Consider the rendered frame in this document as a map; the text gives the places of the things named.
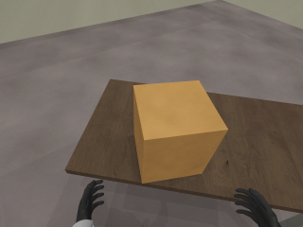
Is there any right robot hand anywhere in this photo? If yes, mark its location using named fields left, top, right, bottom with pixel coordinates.
left=234, top=188, right=281, bottom=227

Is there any table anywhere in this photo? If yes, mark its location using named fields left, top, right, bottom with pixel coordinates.
left=65, top=79, right=303, bottom=227

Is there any carton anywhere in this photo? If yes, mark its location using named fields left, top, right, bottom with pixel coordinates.
left=133, top=80, right=228, bottom=183

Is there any left robot hand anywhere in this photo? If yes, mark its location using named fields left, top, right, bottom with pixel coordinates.
left=76, top=180, right=104, bottom=223

